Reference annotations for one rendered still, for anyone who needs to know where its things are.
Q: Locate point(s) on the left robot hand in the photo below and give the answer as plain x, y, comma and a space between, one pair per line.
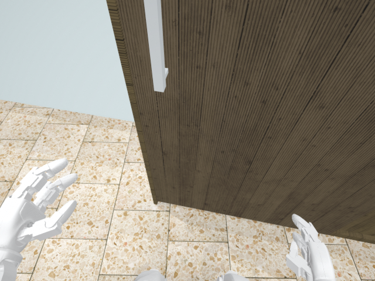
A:
17, 211

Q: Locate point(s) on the right robot hand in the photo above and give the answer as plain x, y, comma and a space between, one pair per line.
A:
315, 253

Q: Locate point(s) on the left robot forearm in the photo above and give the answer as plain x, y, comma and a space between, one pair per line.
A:
9, 262

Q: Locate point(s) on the handle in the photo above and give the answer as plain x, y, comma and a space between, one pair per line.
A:
153, 16

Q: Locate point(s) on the wardrobe door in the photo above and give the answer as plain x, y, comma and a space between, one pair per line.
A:
268, 110
362, 225

